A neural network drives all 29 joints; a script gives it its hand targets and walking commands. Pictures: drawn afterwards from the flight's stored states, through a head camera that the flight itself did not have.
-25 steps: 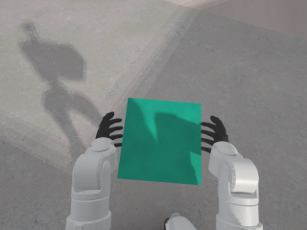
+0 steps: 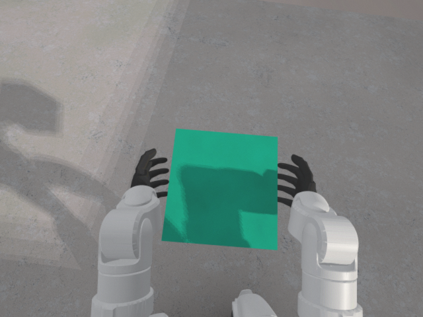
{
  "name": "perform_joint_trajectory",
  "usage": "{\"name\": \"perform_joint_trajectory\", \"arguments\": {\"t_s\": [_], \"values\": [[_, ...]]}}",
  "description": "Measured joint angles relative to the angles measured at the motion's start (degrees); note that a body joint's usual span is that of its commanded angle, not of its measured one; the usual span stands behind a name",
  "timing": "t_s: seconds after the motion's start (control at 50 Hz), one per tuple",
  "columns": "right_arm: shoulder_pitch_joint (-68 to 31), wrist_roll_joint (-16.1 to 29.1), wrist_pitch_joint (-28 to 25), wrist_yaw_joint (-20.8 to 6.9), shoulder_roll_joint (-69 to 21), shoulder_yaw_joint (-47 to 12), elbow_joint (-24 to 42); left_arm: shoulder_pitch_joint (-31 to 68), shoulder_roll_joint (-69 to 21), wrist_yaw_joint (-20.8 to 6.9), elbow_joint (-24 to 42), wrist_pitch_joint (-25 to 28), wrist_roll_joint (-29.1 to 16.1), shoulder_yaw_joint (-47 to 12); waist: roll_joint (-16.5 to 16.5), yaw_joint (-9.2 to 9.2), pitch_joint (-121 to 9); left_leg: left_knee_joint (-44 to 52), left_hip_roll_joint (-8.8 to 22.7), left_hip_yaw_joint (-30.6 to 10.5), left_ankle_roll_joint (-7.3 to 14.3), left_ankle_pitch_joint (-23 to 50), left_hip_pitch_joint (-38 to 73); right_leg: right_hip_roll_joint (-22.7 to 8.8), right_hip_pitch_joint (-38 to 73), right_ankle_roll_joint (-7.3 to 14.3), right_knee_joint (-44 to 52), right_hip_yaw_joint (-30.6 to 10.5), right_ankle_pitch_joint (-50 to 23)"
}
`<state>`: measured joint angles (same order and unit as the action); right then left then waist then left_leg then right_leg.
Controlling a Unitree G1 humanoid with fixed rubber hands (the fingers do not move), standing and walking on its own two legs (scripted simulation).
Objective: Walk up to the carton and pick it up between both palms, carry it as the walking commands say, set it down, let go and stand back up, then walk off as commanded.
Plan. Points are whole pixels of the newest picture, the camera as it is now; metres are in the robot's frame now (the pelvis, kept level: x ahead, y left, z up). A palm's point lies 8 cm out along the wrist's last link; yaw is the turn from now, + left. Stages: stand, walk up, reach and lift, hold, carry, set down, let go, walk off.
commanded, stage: carry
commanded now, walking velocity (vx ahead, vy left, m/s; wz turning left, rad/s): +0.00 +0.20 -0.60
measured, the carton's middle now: (220, 194) +0.35 +0.00 -0.02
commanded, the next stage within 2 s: none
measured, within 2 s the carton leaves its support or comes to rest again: neither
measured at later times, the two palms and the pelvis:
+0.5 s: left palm (162, 186) +0.31 +0.11 +0.08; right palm (329, 221) +0.26 -0.16 +0.09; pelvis -0.01 +0.03 +0.00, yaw -14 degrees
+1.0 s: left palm (204, 190) +0.31 +0.04 +0.08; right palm (369, 270) +0.19 -0.20 +0.09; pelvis -0.03 +0.05 +0.00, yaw -28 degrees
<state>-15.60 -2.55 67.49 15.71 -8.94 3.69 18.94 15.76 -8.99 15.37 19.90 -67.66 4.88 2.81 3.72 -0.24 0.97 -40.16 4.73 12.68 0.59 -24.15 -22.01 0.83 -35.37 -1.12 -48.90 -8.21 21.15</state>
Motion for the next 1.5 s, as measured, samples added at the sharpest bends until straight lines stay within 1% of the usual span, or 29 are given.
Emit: {"name": "perform_joint_trajectory", "arguments": {"t_s": [0.06,0.14,0.16,0.2,0.26,0.32,0.36,0.38,0.4,0.46,0.52,0.6,0.66,0.7,0.76,0.88,0.92,0.98,1.04,1.1,1.16,1.2,1.26,1.34,1.38,1.4,1.42,1.46,1.5], "values": [[-1.3,0.2,-0.4,0.0,-0.3,-0.3,0.0,-1.0,0.3,0.1,3.0,-0.4,0.0,0.0,-0.5,-0.42,-0.6,-0.3,0.7,2.5,0.1,-1.0,0.5,-0.1,-0.6,0.7,-4.2,0.3,0.9],[-2.1,-0.6,-1.5,0.1,-0.6,-0.1,0.0,-0.1,0.1,0.2,4.6,-0.5,0.0,0.0,-0.8,-0.73,-1.4,-3.3,1.5,5.5,0.1,-3.2,0.5,-0.2,2.6,1.6,3.4,0.3,-1.2],[-2.1,-0.8,-1.5,0.1,-0.5,0.2,0.0,0.3,0.0,0.1,4.0,-0.5,0.0,0.0,-2.1,-0.71,-1.0,-4.9,2.5,5.5,0.1,-3.8,0.5,0.5,3.2,0.9,3.7,0.4,-2.3],[-1.0,-1.1,-1.4,0.1,-0.2,0.5,0.0,1.1,-0.2,-0.7,2.0,-0.6,-0.1,0.0,-3.8,-0.54,-0.2,-8.9,2.9,4.1,0.0,-4.7,0.0,1.3,4.4,-0.2,4.0,0.2,-2.2],[0.8,-1.1,-0.6,0.2,0.2,0.7,0.0,1.7,-0.5,-1.3,-1.3,-0.7,0.0,0.0,-3.6,-0.32,0.0,-12.7,-0.1,-0.8,-0.4,-9.8,-0.9,1.4,5.6,-0.8,6.4,-0.9,-3.3],[0.7,-1.1,-0.2,0.4,0.2,0.7,0.1,1.9,-0.5,-1.4,-1.7,-0.6,0.0,0.0,-2.9,0.35,-0.3,-7.3,-1.9,-4.6,-0.4,-9.7,-1.0,1.5,5.2,-1.4,10.1,-1.7,-6.1],[0.0,-1.1,-0.4,0.6,0.1,1.1,0.3,2.5,-0.7,-1.1,-1.2,-0.4,0.0,0.0,-2.0,0.58,-0.7,0.7,-1.9,-5.6,-0.4,-4.2,-0.7,1.4,3.8,-2.0,11.3,-1.7,-7.5],[-0.3,-1.0,-0.8,0.6,-0.1,1.1,0.3,2.5,-0.7,-0.7,-0.9,0.0,0.0,0.0,-1.2,0.43,-0.1,2.1,-2.0,-5.3,-0.3,1.7,-0.6,1.3,3.5,-1.9,11.2,-1.8,-7.7],[-0.4,-0.7,-0.8,0.5,-0.1,0.6,0.3,1.9,-0.5,-0.3,-0.3,0.3,0.0,0.1,-0.1,-0.15,0.1,2.1,-2.0,-4.3,-0.2,2.9,-0.4,1.2,2.9,-1.1,9.7,-1.8,-6.7],[-1.0,0.0,-0.8,0.0,-0.3,-0.4,0.3,-0.8,0.2,0.1,1.6,1.0,0.0,0.2,0.3,-1.47,0.0,1.3,-1.1,-1.1,0.5,0.4,0.9,1.2,-0.2,0.5,-2.3,-0.6,1.9],[-1.4,-0.1,-1.0,-0.2,-0.4,-0.5,0.3,-1.1,0.3,0.1,3.1,0.3,0.0,0.2,-0.8,-1.57,-0.6,0.9,-0.1,1.1,0.7,-0.7,1.8,0.3,-1.0,0.5,-7.8,0.3,2.4],[-1.5,-0.8,-1.0,-0.2,-0.4,-0.5,0.3,-0.4,0.2,0.0,3.3,-0.4,0.0,0.2,-0.8,-1.64,-2.5,-0.4,0.7,4.7,0.7,-2.0,1.8,-0.6,0.1,0.6,-5.0,0.3,2.5],[-1.6,-1.6,-1.1,0.1,-0.4,0.1,0.2,1.1,-0.2,-0.2,2.5,-0.9,0.0,0.2,-2.1,-1.59,-2.0,-4.6,2.3,6.5,0.3,-4.1,1.9,-0.1,4.4,0.9,4.0,0.4,-1.4],[-0.7,-1.7,-1.0,0.1,-0.2,0.9,0.0,2.0,-0.5,-0.9,0.1,-0.9,-0.1,0.2,-4.2,-1.19,-0.8,-9.9,3.0,4.5,-0.2,-5.2,1.1,1.1,5.4,-0.1,3.6,0.4,-1.9],[1.4,-1.7,-0.3,0.1,0.3,0.9,0.0,2.6,-0.7,-1.7,-3.5,-0.8,0.0,0.2,-4.0,-0.36,-0.3,-15.4,-0.1,-1.4,-0.6,-10.3,-1.0,1.2,6.6,-0.5,5.9,-0.7,-2.8],[0.1,-1.7,-0.4,0.7,0.1,1.5,0.1,3.5,-1.0,-1.2,-3.3,-0.2,0.0,0.2,-1.7,1.24,-0.4,-0.5,-1.7,-7.1,-0.6,-7.9,-0.8,1.5,4.5,-1.5,12.4,-2.1,-8.1],[-0.9,-1.3,-1.1,0.7,-0.2,1.5,0.1,3.4,-0.9,-0.1,-2.0,0.6,0.0,0.2,-0.4,1.12,0.4,3.4,-1.8,-6.6,-0.9,4.1,-0.7,1.4,3.6,-1.7,12.3,-2.4,-8.8],[-1.6,-0.1,-1.2,0.1,-0.4,0.3,0.0,0.8,-0.2,0.5,-0.1,1.9,0.0,0.7,0.5,-0.49,0.3,2.8,-1.2,-3.5,-0.7,2.7,0.1,1.3,0.2,-0.3,1.1,-1.6,1.0],[-1.8,-0.1,-1.3,-0.1,-0.5,-0.1,0.0,-0.2,0.1,0.4,0.9,1.8,0.0,0.7,-0.5,-1.36,-0.3,2.2,-0.1,-1.4,-0.5,0.9,0.9,1.0,-1.2,0.1,-8.0,-0.8,3.2],[-2.2,-0.3,-1.8,-0.1,-0.6,-0.2,0.1,0.2,0.0,0.3,2.1,1.3,0.0,0.7,-0.7,-2.01,-1.3,0.9,1.1,1.3,-0.6,-0.2,0.9,0.2,-0.3,0.2,-5.8,-0.4,3.3],[-2.3,-1.5,-2.0,0.1,-0.6,-0.1,0.0,1.4,-0.3,0.2,2.0,0.6,0.0,0.7,-0.8,-2.01,-1.5,-2.9,2.3,3.5,-1.1,-2.6,0.9,0.1,4.1,1.0,4.0,-0.5,0.9],[-1.6,-2.1,-2.0,0.3,-0.4,0.7,0.0,2.3,-0.6,-0.6,0.1,0.6,-0.1,0.6,-3.0,-1.83,-0.3,-7.5,4.1,3.0,-1.2,-3.9,0.7,1.6,5.5,0.1,4.4,-0.4,-2.1],[0.5,-2.1,-1.4,0.3,0.1,0.8,0.0,2.7,-0.8,-1.7,-3.2,0.5,0.0,0.5,-3.0,-0.74,0.5,-14.8,1.1,-2.1,-1.3,-9.9,-1.3,1.8,6.7,-0.5,5.3,-1.6,-2.2],[0.6,-2.1,-0.3,0.4,0.2,1.1,0.1,3.1,-0.8,-1.7,-4.3,0.1,0.0,0.4,-2.5,0.78,0.4,-8.8,-1.9,-5.9,-1.3,-10.2,-1.4,2.1,6.8,-1.2,10.3,-3.4,-5.7],[0.0,-2.0,-0.7,0.4,0.1,1.5,0.1,3.8,-1.1,-1.2,-3.5,0.1,0.0,0.5,-2.0,1.5,0.0,1.3,-1.9,-6.2,-1.3,-3.7,-0.8,2.2,5.2,-1.8,11.2,-3.4,-6.9],[-0.4,-1.8,-1.0,0.5,-0.1,1.5,0.0,3.9,-1.1,-0.6,-3.0,0.3,0.0,0.5,-1.6,1.55,0.3,3.3,-2.0,-5.9,-1.2,4.5,-0.7,2.1,4.7,-1.8,10.5,-3.4,-6.8],[-0.7,-1.2,-1.1,0.4,-0.2,1.3,0.0,3.5,-1.0,0.0,-2.5,0.7,0.0,0.6,-0.9,1.13,0.6,2.9,-2.0,-5.1,-1.0,6.0,-0.7,2.1,4.0,-1.3,8.2,-3.4,-5.0],[-1.0,-0.1,-1.1,0.2,-0.3,0.6,0.0,2.0,-0.5,0.4,-1.4,1.5,0.0,1.0,-0.8,0.49,0.5,1.7,-1.5,-3.4,-0.6,3.1,-0.1,2.1,2.0,-0.7,-0.3,-2.4,1.9],[-1.0,0.3,-1.1,-0.1,-0.3,0.2,0.0,0.7,-0.2,0.3,-0.5,1.7,0.0,1.0,-1.5,0.34,-0.2,1.5,-0.7,-2.5,-0.5,1.7,0.5,1.9,1.1,-0.7,-6.0,-1.1,3.7]]}}
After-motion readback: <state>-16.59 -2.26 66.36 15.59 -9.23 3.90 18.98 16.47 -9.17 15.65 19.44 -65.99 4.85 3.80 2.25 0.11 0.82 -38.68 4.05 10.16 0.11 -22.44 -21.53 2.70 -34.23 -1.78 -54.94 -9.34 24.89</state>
